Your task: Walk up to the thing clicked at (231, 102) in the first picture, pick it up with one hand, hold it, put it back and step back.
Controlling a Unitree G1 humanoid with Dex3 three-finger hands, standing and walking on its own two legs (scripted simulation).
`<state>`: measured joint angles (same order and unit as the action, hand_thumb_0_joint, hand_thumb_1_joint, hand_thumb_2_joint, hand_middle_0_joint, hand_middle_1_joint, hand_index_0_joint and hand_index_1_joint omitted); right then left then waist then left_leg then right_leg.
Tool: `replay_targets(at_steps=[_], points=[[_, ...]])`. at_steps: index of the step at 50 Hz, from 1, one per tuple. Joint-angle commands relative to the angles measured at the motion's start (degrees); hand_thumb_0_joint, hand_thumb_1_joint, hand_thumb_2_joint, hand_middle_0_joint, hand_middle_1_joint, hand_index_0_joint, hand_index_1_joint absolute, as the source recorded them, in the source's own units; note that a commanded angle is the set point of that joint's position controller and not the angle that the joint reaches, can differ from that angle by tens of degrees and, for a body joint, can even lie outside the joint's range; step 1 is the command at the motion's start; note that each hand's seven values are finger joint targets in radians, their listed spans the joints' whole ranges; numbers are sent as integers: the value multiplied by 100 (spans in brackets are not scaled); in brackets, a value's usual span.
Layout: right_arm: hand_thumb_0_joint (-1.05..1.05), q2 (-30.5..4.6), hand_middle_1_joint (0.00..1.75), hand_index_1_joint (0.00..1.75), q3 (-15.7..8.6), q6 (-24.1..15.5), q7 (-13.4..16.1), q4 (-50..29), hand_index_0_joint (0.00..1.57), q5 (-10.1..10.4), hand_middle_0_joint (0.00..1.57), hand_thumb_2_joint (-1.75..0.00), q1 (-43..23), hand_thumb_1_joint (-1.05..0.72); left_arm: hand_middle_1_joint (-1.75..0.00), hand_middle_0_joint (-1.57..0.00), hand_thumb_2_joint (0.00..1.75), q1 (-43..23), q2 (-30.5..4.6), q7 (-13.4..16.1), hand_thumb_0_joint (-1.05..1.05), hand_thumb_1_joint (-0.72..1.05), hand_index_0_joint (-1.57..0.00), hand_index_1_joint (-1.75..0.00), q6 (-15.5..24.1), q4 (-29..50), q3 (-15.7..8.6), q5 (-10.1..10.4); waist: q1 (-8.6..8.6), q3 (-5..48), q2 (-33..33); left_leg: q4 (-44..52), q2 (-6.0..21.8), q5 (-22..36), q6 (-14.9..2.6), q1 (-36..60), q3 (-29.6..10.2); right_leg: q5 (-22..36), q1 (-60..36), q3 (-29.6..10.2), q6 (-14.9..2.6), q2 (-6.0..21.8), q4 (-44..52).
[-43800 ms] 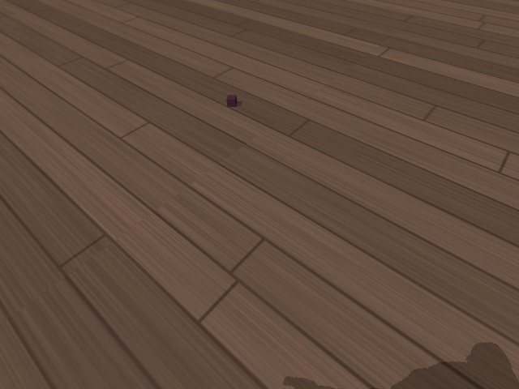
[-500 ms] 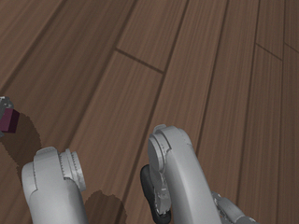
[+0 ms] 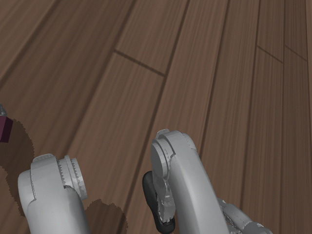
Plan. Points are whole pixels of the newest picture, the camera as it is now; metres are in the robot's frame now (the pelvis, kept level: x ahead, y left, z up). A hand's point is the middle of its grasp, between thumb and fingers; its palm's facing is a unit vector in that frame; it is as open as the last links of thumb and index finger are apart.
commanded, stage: rest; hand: left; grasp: from above
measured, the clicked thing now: out of the picture +0.40 +0.33 -0.26
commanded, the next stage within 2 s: open in 0.02 s
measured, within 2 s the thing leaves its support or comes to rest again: neither
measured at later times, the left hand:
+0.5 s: hand out of the picture +0.40 +0.33 -0.23, palm faces -0.44 -0.11 -0.89, open 11.3 cm
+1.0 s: hand out of the picture +0.40 +0.34 -0.23, palm faces -0.45 -0.12 -0.88, open 14.0 cm
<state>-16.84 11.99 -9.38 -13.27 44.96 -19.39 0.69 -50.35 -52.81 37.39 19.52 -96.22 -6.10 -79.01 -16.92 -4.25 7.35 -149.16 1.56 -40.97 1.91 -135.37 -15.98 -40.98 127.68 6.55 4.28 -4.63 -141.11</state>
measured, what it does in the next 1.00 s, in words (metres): stands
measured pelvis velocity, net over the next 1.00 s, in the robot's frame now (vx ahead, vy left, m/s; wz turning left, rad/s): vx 0.00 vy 0.00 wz -0.01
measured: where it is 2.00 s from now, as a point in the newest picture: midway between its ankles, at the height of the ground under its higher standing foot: (122, 229)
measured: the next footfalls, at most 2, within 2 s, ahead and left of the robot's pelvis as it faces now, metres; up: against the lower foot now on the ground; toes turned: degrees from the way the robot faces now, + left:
none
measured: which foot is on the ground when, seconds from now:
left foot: down 0.00-1.00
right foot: down 0.00-1.00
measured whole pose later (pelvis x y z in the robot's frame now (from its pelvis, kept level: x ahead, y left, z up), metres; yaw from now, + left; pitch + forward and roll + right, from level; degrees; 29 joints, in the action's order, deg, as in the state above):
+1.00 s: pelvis +0.00 +0.00 +0.00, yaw -1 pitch +25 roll -13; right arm -17.9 13.9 -10.9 -13.9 42.3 -18.8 1.0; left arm -50.7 -55.0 35.9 19.4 -95.5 -6.6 -77.4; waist -17.7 -6.3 7.9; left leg -149.1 1.6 -40.7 1.8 -134.8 -16.7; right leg -40.2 126.9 7.2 4.6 -4.9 -140.4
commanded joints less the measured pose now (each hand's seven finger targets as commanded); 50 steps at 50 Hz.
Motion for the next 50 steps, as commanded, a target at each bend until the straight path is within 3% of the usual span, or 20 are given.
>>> replay_targets(at_steps=[1,6,11,14,16,18,20,22,24,26,27,29,30,33,34,39,41,48,49,50], points=[[0,-1835,30,30,-492,-96,63,-44,20,38,20,-90,672,-91,-38,-104,59,-1469,-1178,305,0,60,-102,-40,-18,665,7,185,-134,3357,-2672,1561,59,967,-199,2815,834,1383,-1512,806,-510,-166,1281],[0,-1860,30,30,-464,-181,30,-23,20,84,20,-90,727,-91,-36,-102,57,-1461,-1056,327,0,57,-100,-38,-80,498,139,303,-210,3248,-2523,1537,57,942,-228,2691,810,1384,-1495,833,-504,-151,1293],[0,-1896,30,30,-418,-219,29,-35,20,117,20,-90,766,-90,-44,-65,56,-1479,-1125,322,0,17,-64,-45,-103,541,111,361,-191,3345,-2537,1587,64,974,-222,2788,785,1423,-1588,838,-497,-153,1325],[0,-1890,30,30,-435,-244,32,-137,20,120,20,-90,678,-90,-49,-56,64,-1505,-1249,310,0,-4,-54,-51,-69,585,2,373,-161,3376,-2671,1606,76,1037,-201,2840,774,1481,-1609,850,-517,-144,1260],[0,-1883,30,30,-415,-234,11,-73,20,103,20,-90,783,-90,-50,-52,68,-1452,-1126,261,0,-9,-50,-53,-88,491,105,324,-239,3308,-2751,1591,65,1087,-196,2926,790,1532,-1569,881,-490,-131,1224],[0,-1947,30,30,-425,-257,15,-193,20,106,20,-90,681,-90,-55,-49,75,-1471,-1447,256,0,-15,-46,-58,-76,577,-103,282,-195,3362,-2717,1540,79,1132,-200,2930,797,1596,-1634,856,-504,-132,1229],[0,-1910,30,30,-411,-238,14,-139,20,90,20,-90,706,-90,-57,-44,76,-1483,-1324,264,0,-20,-41,-60,-72,516,-42,283,-211,3322,-2772,1584,69,1081,-185,2880,804,1541,-1671,860,-503,-129,1278],[0,-1904,30,30,-397,-240,7,-131,20,68,20,-90,713,-90,-60,-40,80,-1384,-1277,255,0,-25,-37,-64,-93,508,-1,299,-210,3313,-2723,1551,77,1039,-198,2809,829,1505,-1708,837,-490,-156,1338],[0,-1945,30,30,-403,-253,3,-235,20,80,20,-90,705,-90,-65,-37,84,-1407,-1537,250,0,-28,-33,-68,-120,576,-133,217,-172,3402,-2688,1498,79,1128,-207,2839,843,1613,-1774,788,-497,-149,1276],[0,-1912,30,30,-396,-230,2,-167,20,69,20,-90,741,-90,-66,-34,84,-1355,-1334,241,0,-31,-31,-69,-146,510,-39,313,-204,3344,-2679,1543,77,1071,-214,2752,830,1538,-1761,813,-493,-164,1366],[0,-1928,30,30,-377,-230,9,-242,20,68,20,-90,681,-90,-69,-32,86,-1337,-1476,257,0,-32,-29,-72,-146,534,-146,316,-156,3370,-2650,1560,88,1065,-217,2736,821,1533,-1808,802,-502,-172,1354],[0,-1912,30,30,-373,-219,-10,-222,20,90,20,-90,759,-90,-72,-29,89,-1327,-1378,184,0,-36,-26,-75,-178,427,-45,265,-194,3301,-2727,1579,83,1078,-202,2809,824,1555,-1692,835,-506,-172,1264],[0,-1956,30,30,-400,-224,-5,-251,20,80,20,-90,736,-89,-73,-27,91,-1349,-1641,192,0,-37,-24,-77,-176,518,-223,269,-158,3329,-2764,1537,95,1095,-202,2807,819,1576,-1735,812,-502,-169,1259],[0,-1964,30,30,-411,-233,-6,-325,20,115,20,-90,743,-89,-77,-23,94,-1371,-1550,123,0,-42,-20,-81,-187,570,-174,295,-201,3252,-2709,1528,89,1033,-207,2772,819,1499,-1690,803,-503,-151,1254],[0,-1916,30,30,-398,-220,5,-317,20,124,20,-90,697,-89,-78,-21,97,-1414,-1348,106,0,-45,-18,-82,-179,658,-59,349,-190,3340,-2628,1552,94,1035,-216,2736,800,1502,-1747,795,-504,-179,1328],[0,-1957,30,30,-408,-219,8,-320,20,143,20,-90,704,-89,-85,-15,101,-1398,-1459,37,0,-50,-12,-88,-83,661,-120,366,-201,3311,-2762,1557,93,1125,-175,2877,765,1594,-1688,894,-496,-145,1234],[0,-2002,30,30,-394,-161,8,-325,20,119,20,-90,837,-89,-87,-13,103,-1338,-1658,54,0,-52,-10,-90,-42,647,-300,281,-214,3273,-2806,1602,89,1161,-169,2904,760,1617,-1704,915,-496,-142,1210],[0,-1930,30,30,-375,-143,34,-328,20,87,20,-90,741,-89,-93,-8,108,-1335,-1459,55,0,-55,-5,-96,42,613,-108,236,-240,3245,-2752,1570,103,1020,-189,2777,761,1478,-1686,844,-507,-184,1285],[0,-1899,30,30,-372,-151,30,-251,20,106,20,-90,732,-89,-92,-7,108,-1352,-1283,46,0,-57,-4,-95,36,608,39,261,-227,3198,-2683,1527,93,969,-184,2765,769,1438,-1604,855,-500,-166,1266],[0,-1924,30,30,-374,-151,22,-246,20,94,20,-90,778,-89,-93,-8,107,-1392,-1359,82,0,-56,-5,-96,52,669,-45,283,-244,3188,-2746,1598,85,980,-180,2815,749,1437,-1596,907,-496,-177,1280]])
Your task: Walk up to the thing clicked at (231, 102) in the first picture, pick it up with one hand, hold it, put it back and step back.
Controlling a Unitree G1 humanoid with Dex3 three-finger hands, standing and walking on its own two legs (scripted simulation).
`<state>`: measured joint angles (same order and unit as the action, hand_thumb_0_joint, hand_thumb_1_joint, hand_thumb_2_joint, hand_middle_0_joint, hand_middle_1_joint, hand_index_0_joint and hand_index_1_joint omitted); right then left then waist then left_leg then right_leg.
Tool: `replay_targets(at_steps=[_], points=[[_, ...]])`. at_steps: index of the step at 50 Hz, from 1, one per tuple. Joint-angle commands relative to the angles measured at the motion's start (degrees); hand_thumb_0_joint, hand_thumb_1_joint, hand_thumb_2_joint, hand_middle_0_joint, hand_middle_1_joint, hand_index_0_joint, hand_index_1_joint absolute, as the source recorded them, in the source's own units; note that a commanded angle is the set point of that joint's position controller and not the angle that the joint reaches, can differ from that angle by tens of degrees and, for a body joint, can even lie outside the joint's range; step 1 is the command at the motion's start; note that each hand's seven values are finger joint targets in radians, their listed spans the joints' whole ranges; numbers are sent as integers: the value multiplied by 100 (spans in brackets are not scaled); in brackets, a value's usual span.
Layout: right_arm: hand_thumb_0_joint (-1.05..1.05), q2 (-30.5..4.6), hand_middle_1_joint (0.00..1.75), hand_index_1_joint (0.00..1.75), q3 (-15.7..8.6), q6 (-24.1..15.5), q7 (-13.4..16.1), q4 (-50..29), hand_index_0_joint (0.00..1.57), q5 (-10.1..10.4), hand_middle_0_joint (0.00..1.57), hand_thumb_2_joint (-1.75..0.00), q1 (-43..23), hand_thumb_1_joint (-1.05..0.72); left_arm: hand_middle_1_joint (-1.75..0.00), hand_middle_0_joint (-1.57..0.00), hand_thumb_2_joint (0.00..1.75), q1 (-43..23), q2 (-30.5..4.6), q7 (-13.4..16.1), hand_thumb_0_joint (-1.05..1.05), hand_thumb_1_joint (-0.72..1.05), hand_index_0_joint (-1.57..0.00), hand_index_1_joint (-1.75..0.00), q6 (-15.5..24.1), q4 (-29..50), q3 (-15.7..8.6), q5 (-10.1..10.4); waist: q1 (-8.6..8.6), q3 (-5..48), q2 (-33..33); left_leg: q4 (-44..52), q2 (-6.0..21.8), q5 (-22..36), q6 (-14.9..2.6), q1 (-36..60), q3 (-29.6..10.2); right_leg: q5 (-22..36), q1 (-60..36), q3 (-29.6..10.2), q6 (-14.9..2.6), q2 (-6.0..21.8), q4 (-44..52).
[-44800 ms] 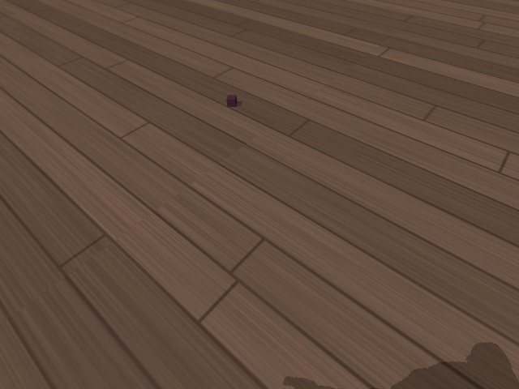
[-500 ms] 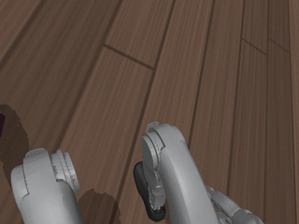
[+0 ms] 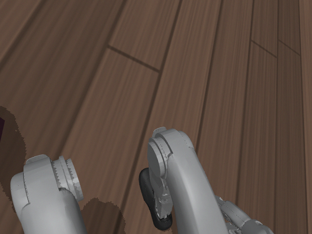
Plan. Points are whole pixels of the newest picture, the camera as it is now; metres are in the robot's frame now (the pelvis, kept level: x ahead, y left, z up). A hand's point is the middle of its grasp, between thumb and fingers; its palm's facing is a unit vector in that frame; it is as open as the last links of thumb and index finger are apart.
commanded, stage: withdraw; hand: left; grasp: from above
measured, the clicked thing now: out of the picture +0.41 +0.33 -0.26
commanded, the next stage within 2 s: home in 1.04 s
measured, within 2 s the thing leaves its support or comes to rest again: neither
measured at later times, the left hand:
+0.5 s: hand out of the picture +0.42 +0.36 -0.13, palm faces -0.24 -0.09 -0.97, open 14.1 cm
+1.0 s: hand out of the picture +0.39 +0.35 -0.11, palm faces -0.41 -0.10 -0.90, open 13.7 cm
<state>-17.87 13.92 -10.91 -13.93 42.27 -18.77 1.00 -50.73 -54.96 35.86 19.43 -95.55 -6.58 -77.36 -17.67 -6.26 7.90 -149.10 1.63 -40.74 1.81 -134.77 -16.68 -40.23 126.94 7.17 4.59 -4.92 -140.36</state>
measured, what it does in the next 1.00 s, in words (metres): stands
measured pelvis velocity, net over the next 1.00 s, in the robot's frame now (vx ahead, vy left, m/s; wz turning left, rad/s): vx -0.02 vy -0.01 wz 0.10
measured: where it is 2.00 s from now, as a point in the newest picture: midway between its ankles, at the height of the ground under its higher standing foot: (120, 227)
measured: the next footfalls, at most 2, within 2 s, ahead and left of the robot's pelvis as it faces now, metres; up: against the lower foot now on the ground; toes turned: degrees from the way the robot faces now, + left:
none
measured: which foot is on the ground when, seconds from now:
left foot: down 0.00-1.00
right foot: down 0.00-1.00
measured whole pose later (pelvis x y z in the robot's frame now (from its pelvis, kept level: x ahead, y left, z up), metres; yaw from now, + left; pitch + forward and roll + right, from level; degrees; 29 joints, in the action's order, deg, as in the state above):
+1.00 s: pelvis -0.02 -0.01 +0.04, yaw +6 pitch +29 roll -9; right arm -18.1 4.6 -1.7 -8.1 42.1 -9.2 7.4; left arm -51.3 -45.9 20.5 20.0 -78.4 -5.2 -74.2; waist -11.5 0.7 2.4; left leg -138.1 0.8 -35.3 2.0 -132.5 -10.9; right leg -37.7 126.0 3.7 2.9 -1.8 -134.0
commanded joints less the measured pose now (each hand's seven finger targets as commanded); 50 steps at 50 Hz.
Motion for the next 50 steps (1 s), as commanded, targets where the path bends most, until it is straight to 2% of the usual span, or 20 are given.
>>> replay_targets(at_steps=[1,3,9,13,15,16,18,20,22,25,26,29,31,33,35,38,43,46,48,50], points=[[0,-1863,30,30,-565,-12,79,-61,20,28,20,-90,699,-89,-94,-8,108,-1387,-1234,259,0,-55,-5,-97,70,623,-53,108,-171,3363,-2795,1596,71,946,-165,2761,806,1352,-1494,873,-528,-122,1162],[0,-1835,30,30,-555,13,91,89,20,31,20,-90,719,-88,-93,-7,107,-1379,-1151,297,0,-56,-4,-95,45,632,57,66,-129,3362,-2810,1611,74,867,-168,2715,819,1261,-1456,837,-536,-151,1227],[0,-1833,30,30,-593,-78,44,88,20,31,20,-90,705,-90,-104,-6,95,-1528,-1143,538,0,-49,-9,-101,-127,821,-39,93,-80,3586,-2988,1633,87,944,-137,2865,822,1348,-1434,818,-558,-150,1190],[0,-1805,30,30,-755,-146,-113,29,20,104,20,-89,891,-89,-103,-6,95,-1675,-1196,720,0,-50,-8,-100,-481,1417,-420,158,50,4071,-3469,1687,82,1238,-104,3208,920,1646,-1408,785,-556,-123,1174],[0,-1750,30,30,-883,-169,-202,-23,20,219,20,-90,939,-90,-102,-6,95,-1581,-1282,714,0,-50,-8,-100,-729,1869,-751,361,334,4438,-3935,1850,76,1490,-40,3484,946,1819,-1374,763,-589,-55,1108],[0,-1722,30,30,-976,-174,-249,-51,20,274,20,-90,971,-90,-102,-6,96,-1373,-1140,634,0,-51,-8,-100,-890,1813,-783,455,359,4533,-3935,1908,70,1488,-25,3618,966,1807,-1317,749,-600,-27,1090],[0,-1662,30,30,-1162,-104,-299,-100,20,467,20,-90,1030,-90,-102,-6,97,-1428,-936,421,0,-52,-7,-100,-1119,2518,-745,681,528,4972,-4095,2114,52,1471,-49,3702,1056,1768,-1428,641,-634,-31,1309],[0,-1579,30,30,-1345,2,-307,-71,20,712,20,-90,1077,-90,-102,-6,97,-1069,-452,90,0,-53,-7,-100,-1395,2858,-502,994,731,5180,-3974,2338,28,1446,-90,3628,1182,1747,-1485,497,-656,-14,1530],[0,-1496,30,30,-1495,139,-268,-2,20,952,20,-90,1211,-90,-101,-6,98,-1057,65,-334,0,-53,-7,-100,-1624,2931,-86,1196,680,4976,-3665,2491,26,1325,-132,3455,1212,1665,-1350,399,-652,3,1706],[0,-1457,30,30,-1697,368,-187,43,20,1184,20,-90,1559,-90,-101,-7,98,-1353,404,-1058,0,-52,-8,-100,-1789,2904,263,1334,431,4572,-2775,2626,-4,1039,-247,3097,1161,1427,-1449,280,-645,12,2059],[0,-1509,30,30,-1759,415,-143,-97,20,1208,20,-90,1626,-91,-101,-7,98,-1179,301,-1276,0,-53,-8,-101,-1788,2864,138,1341,450,4637,-2510,2646,-40,1134,-276,3059,1171,1523,-1674,241,-639,34,2127],[0,-1340,30,30,-1686,573,10,-219,20,1263,20,-90,1640,-91,-101,-9,98,-1233,174,-1883,0,-53,-9,-100,-1571,2584,198,1371,362,4119,-1558,2581,-99,892,-413,2451,1256,1235,-2115,82,-593,35,2451],[0,-1193,30,30,-1614,637,128,-355,20,1311,20,-90,1500,-91,-101,-9,98,-1195,225,-2252,0,-53,-9,-101,-1318,2478,332,1396,419,3907,-1187,2591,-134,664,-448,2124,1321,874,-2311,-64,-579,62,2595],[0,-1266,30,30,-1551,709,282,-373,20,1308,20,-90,1525,-91,-100,-10,97,-1219,-284,-2462,0,-51,-11,-100,-1030,2577,137,1288,532,3767,-1071,2576,-173,552,-433,2124,1359,602,-2263,-64,-597,104,2716],[0,-1218,30,30,-1482,777,381,-390,20,1277,20,-90,1479,-91,-96,-14,94,-1195,-330,-2548,0,-47,-14,-96,-707,2643,120,1240,582,3740,-1165,2585,-182,508,-397,2216,1382,481,-2254,-90,-621,124,2675],[0,-1151,30,30,-1347,844,516,-387,20,1232,20,-90,1377,-90,-94,-15,93,-1257,-398,-2427,0,-44,-15,-94,-228,2602,52,1131,597,3734,-1406,2608,-153,425,-370,2318,1375,404,-2130,-89,-616,116,2571],[0,-1246,30,30,-1281,918,626,-275,20,1058,20,-90,1464,-90,-97,-12,94,-1993,-431,-1789,0,-45,-13,-96,206,2701,81,710,460,4142,-2089,2511,-106,672,-276,2904,1308,663,-1690,64,-657,113,2314],[0,-1340,30,30,-1320,911,664,-164,20,961,20,-90,1542,-90,-97,-12,94,-2402,-681,-1308,0,-46,-13,-95,206,2869,-152,515,552,4639,-2723,2580,-120,880,-187,3478,1300,912,-1502,240,-676,160,2089],[0,-1386,30,30,-1384,876,684,-97,20,909,20,-90,1622,-90,-98,-10,95,-2397,-647,-1033,0,-48,-11,-97,88,2839,-190,370,485,4770,-3012,2637,-119,969,-151,3729,1292,1035,-1374,327,-666,189,1980],[0,-1410,30,30,-1503,845,687,-123,20,917,20,-90,1576,-90,-96,-11,94,-2437,-809,-808,0,-47,-12,-95,-148,3110,-383,317,645,5255,-3346,2760,-116,1012,-122,4086,1304,1067,-1267,326,-707,221,1915]])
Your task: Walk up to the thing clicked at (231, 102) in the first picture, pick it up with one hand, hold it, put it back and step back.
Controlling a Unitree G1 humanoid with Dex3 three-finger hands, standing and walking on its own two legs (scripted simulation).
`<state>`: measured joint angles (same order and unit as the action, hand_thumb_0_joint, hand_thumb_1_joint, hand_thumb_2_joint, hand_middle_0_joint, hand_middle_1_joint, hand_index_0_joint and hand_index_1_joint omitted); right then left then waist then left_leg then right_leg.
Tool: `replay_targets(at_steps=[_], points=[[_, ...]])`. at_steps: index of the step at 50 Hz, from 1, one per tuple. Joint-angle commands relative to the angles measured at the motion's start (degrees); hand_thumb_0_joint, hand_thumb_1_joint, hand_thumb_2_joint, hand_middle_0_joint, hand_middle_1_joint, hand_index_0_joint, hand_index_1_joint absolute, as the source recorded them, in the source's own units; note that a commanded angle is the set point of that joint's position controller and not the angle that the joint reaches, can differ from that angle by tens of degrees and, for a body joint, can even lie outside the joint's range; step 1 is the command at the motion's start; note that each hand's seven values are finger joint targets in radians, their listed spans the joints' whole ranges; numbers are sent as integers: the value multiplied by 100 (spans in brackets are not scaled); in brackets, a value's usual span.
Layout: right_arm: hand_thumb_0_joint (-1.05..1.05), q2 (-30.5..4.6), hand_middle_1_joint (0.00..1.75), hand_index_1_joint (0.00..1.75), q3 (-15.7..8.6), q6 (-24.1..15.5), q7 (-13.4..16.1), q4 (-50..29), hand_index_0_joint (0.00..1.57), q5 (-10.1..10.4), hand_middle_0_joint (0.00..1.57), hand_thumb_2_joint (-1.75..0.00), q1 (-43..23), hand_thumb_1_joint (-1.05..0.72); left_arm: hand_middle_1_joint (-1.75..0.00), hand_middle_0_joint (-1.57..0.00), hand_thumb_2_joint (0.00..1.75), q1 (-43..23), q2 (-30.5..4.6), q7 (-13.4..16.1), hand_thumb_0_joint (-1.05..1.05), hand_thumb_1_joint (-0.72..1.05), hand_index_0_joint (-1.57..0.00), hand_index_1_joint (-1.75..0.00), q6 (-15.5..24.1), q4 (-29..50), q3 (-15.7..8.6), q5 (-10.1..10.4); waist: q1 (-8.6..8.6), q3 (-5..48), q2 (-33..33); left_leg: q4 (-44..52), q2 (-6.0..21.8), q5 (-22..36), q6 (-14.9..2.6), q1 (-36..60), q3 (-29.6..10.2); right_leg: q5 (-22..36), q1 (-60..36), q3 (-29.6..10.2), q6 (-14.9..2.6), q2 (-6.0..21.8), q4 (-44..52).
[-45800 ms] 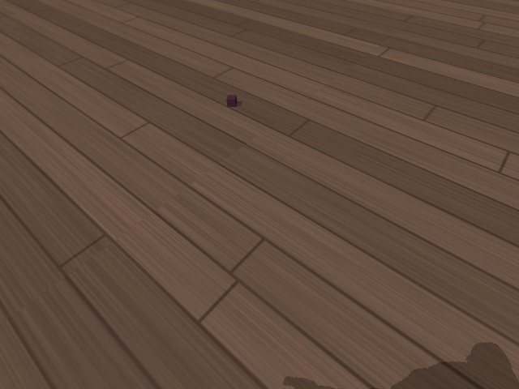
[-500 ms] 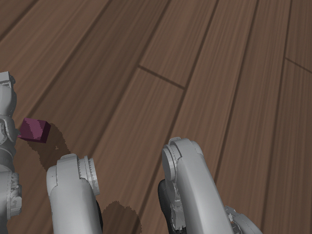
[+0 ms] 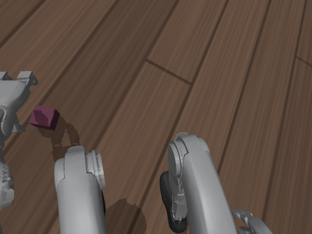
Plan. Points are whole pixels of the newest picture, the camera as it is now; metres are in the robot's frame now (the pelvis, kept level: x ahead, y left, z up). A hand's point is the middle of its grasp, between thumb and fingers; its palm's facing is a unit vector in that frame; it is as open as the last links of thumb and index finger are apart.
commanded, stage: withdraw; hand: left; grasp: from above
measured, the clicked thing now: (45, 118) +0.45 +0.30 -0.30
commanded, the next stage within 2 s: home in 0.04 s
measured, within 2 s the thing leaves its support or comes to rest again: neither
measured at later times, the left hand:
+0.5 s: hand (0, 109) +0.41 +0.32 -0.06, palm faces -0.33 -0.28 -0.90, open 10.8 cm
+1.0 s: hand out of the picture +0.27 +0.25 +0.15, palm faces -0.02 -0.89 -0.45, open 7.4 cm
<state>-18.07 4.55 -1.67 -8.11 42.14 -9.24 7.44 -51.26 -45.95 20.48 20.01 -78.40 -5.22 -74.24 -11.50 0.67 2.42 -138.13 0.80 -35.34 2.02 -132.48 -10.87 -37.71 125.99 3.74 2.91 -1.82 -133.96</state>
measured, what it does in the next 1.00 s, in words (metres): rises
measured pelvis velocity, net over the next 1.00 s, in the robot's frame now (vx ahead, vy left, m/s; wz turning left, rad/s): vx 0.03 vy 0.00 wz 0.11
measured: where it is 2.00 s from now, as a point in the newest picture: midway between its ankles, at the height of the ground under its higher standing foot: (137, 220)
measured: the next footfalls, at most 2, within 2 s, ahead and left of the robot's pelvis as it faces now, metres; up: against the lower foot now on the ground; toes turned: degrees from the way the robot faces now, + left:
none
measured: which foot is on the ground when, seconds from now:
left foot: down 0.00-1.00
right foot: down 0.00-1.00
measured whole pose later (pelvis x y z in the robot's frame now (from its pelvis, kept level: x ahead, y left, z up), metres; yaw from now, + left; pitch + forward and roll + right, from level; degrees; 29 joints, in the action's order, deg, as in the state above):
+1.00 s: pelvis +0.03 +0.00 +0.25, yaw +6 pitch +25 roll -5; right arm -12.9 0.6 -4.6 1.6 30.6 1.8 3.7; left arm 3.4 -20.0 2.5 -14.6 -12.0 -2.2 -10.6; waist -2.8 11.1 -1.5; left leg -93.6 2.5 -33.6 1.1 -84.8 -4.9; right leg -35.2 80.3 2.3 2.0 0.5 -90.8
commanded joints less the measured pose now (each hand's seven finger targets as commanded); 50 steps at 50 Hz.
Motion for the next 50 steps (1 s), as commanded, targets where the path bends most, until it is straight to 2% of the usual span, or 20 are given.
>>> replay_targets(at_steps=[1,2,4,7,8,12,15,18,22,25,27,30,31,33,34,36,38,42,48,50], points=[[0,-1395,30,30,-610,-87,102,-109,20,-20,20,-90,944,-90,-96,-12,94,-2244,-1695,806,0,-47,-12,-95,-360,1328,-591,36,66,4617,-2944,1754,-41,442,-133,3930,740,802,-1163,657,-548,-65,1277],[0,-1358,30,30,-636,-93,94,-97,20,-2,20,-90,925,-90,-95,-12,94,-2102,-1652,833,0,-46,-12,-94,-516,1225,-564,54,117,4660,-2929,1811,-23,422,-144,3916,776,793,-1195,616,-555,-80,1358],[0,-1301,30,30,-658,-95,85,-40,20,46,20,-90,987,-91,-94,-13,93,-2066,-1437,804,0,-46,-13,-93,-809,940,-422,122,43,4473,-2588,1823,-32,266,-221,3589,828,697,-1186,566,-539,-82,1541],[0,-1187,30,30,-571,-124,75,39,20,104,20,-90,1064,-90,-94,-13,92,-1817,-1076,518,0,-44,-14,-93,-1070,262,-34,261,-127,3815,-1840,1707,-74,43,-350,2880,853,544,-1210,497,-510,-120,1729],[0,-1186,30,30,-556,-135,89,71,20,120,20,-89,1061,-88,-86,-21,92,-1825,-1067,422,0,-36,-22,-85,-1089,248,-18,315,-117,3778,-1655,1679,-88,4,-379,2708,857,503,-1288,482,-495,-125,1759],[0,-1160,30,30,-585,-222,74,6,20,230,20,-89,1123,-89,-62,-24,90,-1479,-1165,5,0,-11,-22,-64,-1099,472,-135,649,44,3823,-1481,1858,-112,28,-384,2801,831,491,-1623,441,-482,-77,1809],[0,-1143,30,30,-692,-235,71,-109,20,321,20,-90,1158,-89,-51,-22,84,-1343,-1133,-259,0,8,-20,-53,-1006,1312,-307,990,202,4330,-1718,2010,-124,310,-346,3261,827,783,-1901,414,-476,-31,1869],[0,-1077,30,30,-845,-164,48,-310,20,458,20,-90,1160,-89,-46,-21,87,-833,-1088,-457,0,29,-20,-48,-982,2310,-523,1357,491,4979,-1950,2302,-112,543,-311,3785,852,972,-2324,360,-492,-16,2068],[0,-1041,30,30,-1078,-70,103,-527,20,668,20,-90,1206,-90,-36,-20,83,-10,-581,-762,0,52,-19,-37,-1175,3775,-524,2183,651,5267,-1955,2888,-79,578,-271,4443,735,1036,-2647,316,-477,16,2539],[0,-949,30,30,-1119,-4,185,-665,20,785,20,-90,1028,-90,-33,-20,86,888,-16,-1063,0,68,-19,-34,-1470,4228,-368,2855,610,4717,-1412,3248,-58,335,-321,4378,633,900,-2817,289,-458,-2,2951],[0,-888,30,30,-1105,10,269,-757,20,843,20,-90,876,-90,-31,-20,88,1314,212,-1286,0,82,-20,-31,-1646,4670,-268,3293,669,4409,-1329,3540,-32,91,-339,4458,593,728,-2977,230,-458,5,3183],[0,-850,30,30,-1068,10,398,-979,20,929,20,-90,585,-90,-30,-20,90,1936,357,-1551,0,90,-20,-30,-1904,5397,-271,3908,780,4205,-1181,3975,39,-100,-354,4782,553,587,-3339,159,-445,14,3540],[0,-810,30,30,-1049,4,432,-1046,20,956,20,-90,505,-90,-30,-20,90,2106,547,-1632,0,90,-20,-30,-1969,5655,-143,4087,745,4096,-1217,4093,44,-48,-343,4875,567,623,-3443,125,-445,25,3661],[0,-755,30,30,-994,-28,533,-1148,20,992,20,-90,363,-90,-30,-20,90,2329,659,-1703,0,90,-20,-30,-2094,6058,-143,4414,723,4001,-1127,4302,54,-62,-360,5068,591,599,-3709,76,-431,30,3941],[0,-711,30,30,-985,-58,576,-1166,20,1013,20,-90,299,-90,-30,-20,90,2634,897,-1738,0,90,-20,-30,-2162,6099,-44,4562,696,3784,-1056,4434,62,-7,-348,5171,615,628,-3804,49,-430,42,4085],[0,-690,30,30,-962,-127,663,-1247,20,1039,20,-90,201,-90,-30,-20,90,2847,961,-1757,0,90,-20,-30,-2287,6450,-117,4816,724,3786,-1172,4693,64,57,-326,5485,597,655,-3992,14,-443,61,4264],[0,-641,30,30,-930,-199,743,-1348,20,1063,20,-90,90,-90,-30,-20,90,3254,1021,-1733,0,90,-20,-30,-2441,6697,-190,5060,792,3736,-1105,4937,74,111,-313,5762,598,671,-4288,-9,-441,68,4493],[0,-533,30,30,-877,-337,900,-1551,20,1092,20,-90,-115,-90,-30,-20,90,3831,1437,-1705,0,90,-20,-30,-2777,7295,-73,5655,718,3557,-1079,5434,52,-24,-314,6233,664,526,-4824,-95,-423,75,5122],[0,-394,30,30,-782,-524,1123,-1782,20,1123,20,-90,-148,-90,-30,-20,90,4795,1744,-1660,0,90,-20,-30,-3323,7999,-103,6593,684,3088,-991,6301,49,-107,-306,7000,629,423,-5720,-182,-396,98,6037],[0,-312,30,30,-707,-575,1199,-1817,20,1142,20,-90,-88,-90,-30,-20,90,5197,1864,-1615,0,90,-20,-30,-3502,8125,-130,6812,732,2952,-908,6591,58,-40,-288,7303,577,475,-6035,-183,-390,96,6302]])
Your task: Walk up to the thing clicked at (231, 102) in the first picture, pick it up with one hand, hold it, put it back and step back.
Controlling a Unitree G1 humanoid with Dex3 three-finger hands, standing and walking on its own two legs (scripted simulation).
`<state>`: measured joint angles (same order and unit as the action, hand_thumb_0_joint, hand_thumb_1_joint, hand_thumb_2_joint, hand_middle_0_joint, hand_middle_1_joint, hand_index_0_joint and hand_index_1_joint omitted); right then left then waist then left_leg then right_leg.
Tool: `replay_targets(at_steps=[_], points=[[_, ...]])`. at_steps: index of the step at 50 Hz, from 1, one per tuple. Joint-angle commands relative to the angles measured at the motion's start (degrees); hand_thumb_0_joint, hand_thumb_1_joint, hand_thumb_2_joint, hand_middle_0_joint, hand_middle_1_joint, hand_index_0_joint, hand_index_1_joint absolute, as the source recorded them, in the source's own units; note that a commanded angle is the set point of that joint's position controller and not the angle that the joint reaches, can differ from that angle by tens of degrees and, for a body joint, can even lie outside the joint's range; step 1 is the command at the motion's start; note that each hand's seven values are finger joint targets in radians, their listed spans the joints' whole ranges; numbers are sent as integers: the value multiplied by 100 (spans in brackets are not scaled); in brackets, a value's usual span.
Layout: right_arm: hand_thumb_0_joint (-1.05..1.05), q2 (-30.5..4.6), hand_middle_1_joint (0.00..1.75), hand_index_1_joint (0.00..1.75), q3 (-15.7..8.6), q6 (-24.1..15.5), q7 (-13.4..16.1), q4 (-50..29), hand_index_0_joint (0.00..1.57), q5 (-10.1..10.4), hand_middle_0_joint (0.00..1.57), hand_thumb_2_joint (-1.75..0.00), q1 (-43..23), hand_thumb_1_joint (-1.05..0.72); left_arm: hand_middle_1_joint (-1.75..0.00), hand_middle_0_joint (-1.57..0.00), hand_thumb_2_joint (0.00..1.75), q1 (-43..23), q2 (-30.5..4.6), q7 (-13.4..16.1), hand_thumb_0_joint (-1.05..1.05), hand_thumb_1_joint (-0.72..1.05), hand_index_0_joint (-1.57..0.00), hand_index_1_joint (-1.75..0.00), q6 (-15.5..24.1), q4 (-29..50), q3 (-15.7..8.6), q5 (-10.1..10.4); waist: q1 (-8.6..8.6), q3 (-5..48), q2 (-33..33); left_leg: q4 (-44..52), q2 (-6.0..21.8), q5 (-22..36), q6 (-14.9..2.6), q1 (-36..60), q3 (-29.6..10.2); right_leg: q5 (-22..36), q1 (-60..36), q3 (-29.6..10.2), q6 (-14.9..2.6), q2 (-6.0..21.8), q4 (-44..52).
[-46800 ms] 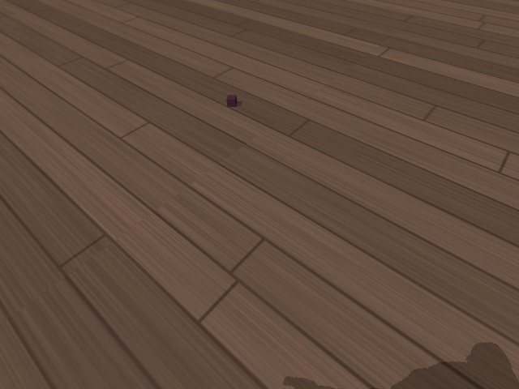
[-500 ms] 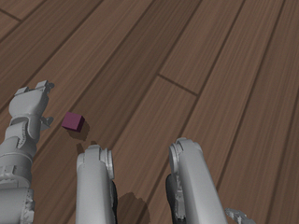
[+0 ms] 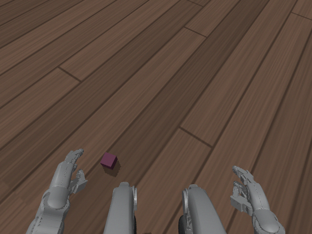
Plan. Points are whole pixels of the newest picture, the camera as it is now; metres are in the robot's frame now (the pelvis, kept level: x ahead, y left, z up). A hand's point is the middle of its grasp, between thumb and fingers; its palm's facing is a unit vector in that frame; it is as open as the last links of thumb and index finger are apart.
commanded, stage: home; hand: left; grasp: from above
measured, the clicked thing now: (109, 161) +0.46 +0.25 -0.54
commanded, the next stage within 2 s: none
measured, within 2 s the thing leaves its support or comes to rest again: neither
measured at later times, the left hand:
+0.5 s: hand (62, 190) +0.22 +0.19 +0.10, palm faces +0.11 -0.97 -0.21, open 7.4 cm
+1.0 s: hand (61, 197) +0.21 +0.19 +0.10, palm faces +0.11 -0.97 -0.20, open 8.5 cm
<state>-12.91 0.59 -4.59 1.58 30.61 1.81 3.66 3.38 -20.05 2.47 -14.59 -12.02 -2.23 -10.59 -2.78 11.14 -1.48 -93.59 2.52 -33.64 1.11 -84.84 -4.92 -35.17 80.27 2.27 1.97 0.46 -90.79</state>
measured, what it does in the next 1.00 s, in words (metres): rises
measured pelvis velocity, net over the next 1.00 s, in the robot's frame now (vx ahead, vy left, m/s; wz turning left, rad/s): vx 0.06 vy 0.00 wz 0.05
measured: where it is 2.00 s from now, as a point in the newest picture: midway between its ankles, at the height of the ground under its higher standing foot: outside the picture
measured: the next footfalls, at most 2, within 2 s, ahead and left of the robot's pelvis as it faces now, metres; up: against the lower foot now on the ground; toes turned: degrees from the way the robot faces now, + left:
none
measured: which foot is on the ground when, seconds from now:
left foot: down 0.00-1.00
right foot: down 0.00-1.00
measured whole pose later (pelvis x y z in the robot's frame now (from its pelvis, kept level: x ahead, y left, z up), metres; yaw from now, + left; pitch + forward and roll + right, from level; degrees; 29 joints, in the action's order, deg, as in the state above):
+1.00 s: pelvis +0.06 +0.00 +0.14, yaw +3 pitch +9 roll -3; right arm -11.9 2.7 -14.5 10.3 31.2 0.2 16.3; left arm 28.7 -12.9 1.1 -26.9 7.9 -2.0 2.6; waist -2.0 9.0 -2.4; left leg -58.3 2.6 -26.6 1.2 -40.5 -3.6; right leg -27.3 35.7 3.0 1.6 0.8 -54.3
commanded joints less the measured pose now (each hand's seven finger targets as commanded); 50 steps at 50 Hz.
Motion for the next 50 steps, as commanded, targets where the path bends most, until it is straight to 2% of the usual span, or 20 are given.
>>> replay_targets(at_steps=[1,3,5,7,9,10,12,16,20,25,26,28,29,34,35,40,45,48,50], points=[[0,-798,30,30,-287,-312,267,-693,20,40,20,-90,363,-90,-30,-20,90,-129,-654,201,0,90,-20,-30,-118,1641,-407,538,-162,1874,-533,2277,-114,-77,-187,2708,-27,338,-1652,-37,-295,-130,2122],[0,-763,30,30,-223,-363,357,-717,20,49,20,-90,479,-90,-30,-20,90,173,-535,243,0,90,-20,-30,-293,1802,-430,715,-121,1754,-560,2615,-94,100,-155,3105,-115,524,-1949,-10,-288,-125,2348],[0,-701,30,30,-171,-432,471,-726,20,50,20,-90,582,-90,-30,-20,90,422,-350,276,0,90,-20,-30,-450,1935,-390,878,-175,1658,-505,2837,-93,464,-141,3385,-90,815,-2309,7,-281,-135,2623],[0,-662,30,30,-114,-514,593,-771,20,42,20,-90,692,-90,-30,-20,90,756,-197,296,0,90,-20,-30,-593,2092,-413,1064,-141,1458,-548,3120,-105,600,-130,3648,-68,940,-2647,27,-272,-140,2909],[0,-638,30,30,-91,-597,700,-761,20,31,20,-90,776,-90,-30,-20,90,978,-146,298,0,90,-20,-30,-693,2253,-457,1202,-125,1360,-537,3320,-115,971,-126,3925,5,1247,-3054,42,-254,-146,3192],[0,-618,30,30,-83,-637,753,-778,20,31,20,-90,858,-90,-30,-20,90,1169,-69,293,0,90,-20,-30,-745,2305,-436,1251,-150,1322,-438,3415,-123,1143,-126,4053,24,1379,-3226,51,-248,-154,3336],[0,-587,30,30,-66,-711,827,-839,20,0,20,-90,919,-90,-30,-20,90,1491,1,271,0,90,-20,-30,-830,2521,-484,1367,-65,1089,-525,3672,-146,1308,-118,4269,102,1525,-3558,85,-234,-167,3621],[0,-532,30,30,-64,-855,948,-938,20,-19,20,-90,1031,-90,-30,-20,90,2036,133,208,0,90,-20,-30,-966,2971,-429,1469,-15,883,-412,3998,-199,1700,-127,4655,241,1846,-4106,131,-219,-192,4083],[0,-520,30,30,-75,-964,992,-990,20,-70,20,-90,1010,-90,-30,-20,90,2445,214,119,0,90,-20,-30,-1042,3058,-353,1420,31,388,-264,4301,-204,1636,-133,4764,214,1727,-4235,219,-203,-222,4352],[0,-590,30,30,-135,-1081,993,-1003,20,-98,20,-90,969,-90,-30,-20,90,2469,216,-20,0,89,-20,-30,-1068,3202,-285,1399,-34,134,-106,4501,-239,1438,-165,4888,270,1512,-4313,228,-169,-214,4612],[0,-587,30,30,-127,-1115,993,-1009,20,-104,20,-90,944,-90,-30,-20,89,2532,227,-39,0,89,-20,-30,-1071,3129,-310,1387,-2,32,-14,4524,-229,1440,-167,4887,262,1487,-4347,253,-162,-215,4613],[0,-611,30,30,-146,-1158,989,-960,20,-115,20,-90,963,-90,-30,-20,89,2377,236,-85,0,88,-20,-30,-1049,3139,-259,1378,-55,83,-47,4484,-257,1528,-172,4982,318,1588,-4328,208,-154,-191,4631],[0,-618,30,30,-162,-1182,993,-949,20,-121,20,-90,950,-90,-29,-20,88,2370,194,-92,0,87,-20,-29,-1028,3113,-321,1349,-18,78,-53,4482,-244,1594,-169,4992,301,1642,-4354,218,-153,-186,4604],[0,-657,30,30,-177,-1264,974,-889,20,-146,20,-90,925,-90,-28,-19,85,2263,155,-131,0,82,-19,-28,-966,3138,-300,1304,-18,183,-198,4499,-237,1802,-148,5168,283,1821,-4435,218,-172,-182,4526],[0,-649,30,30,-171,-1268,968,-901,20,-151,20,-90,906,-90,-27,-18,81,2232,123,-129,0,75,-18,-27,-945,3169,-345,1307,26,169,-235,4491,-254,1767,-150,5129,296,1812,-4440,205,-159,-171,4545],[0,-653,30,30,-141,-1295,960,-879,20,-158,20,-90,827,-90,-27,-18,80,2261,136,-125,0,73,-18,-27,-932,3141,-290,1285,48,79,-301,4601,-246,1460,-146,5120,278,1553,-4405,214,-170,-176,4593],[0,-636,30,30,-127,-1310,973,-863,20,-154,20,-90,798,-90,-26,-18,76,2294,129,-99,0,67,-18,-26,-948,3143,-306,1292,70,145,-251,4565,-244,1562,-152,5125,274,1623,-4461,201,-170,-169,4601],[0,-637,30,30,-133,-1323,972,-844,20,-163,20,-90,845,-90,-26,-18,78,2322,201,-102,0,70,-18,-27,-949,3094,-253,1297,32,197,-213,4576,-228,1563,-148,5144,254,1632,-4456,214,-178,-182,4559],[0,-644,30,30,-144,-1324,978,-841,20,-162,20,-90,823,-90,-26,-18,76,2352,154,-102,0,66,-18,-26,-944,3060,-317,1315,78,153,-201,4599,-222,1505,-147,5113,239,1566,-4443,230,-173,-193,4569]])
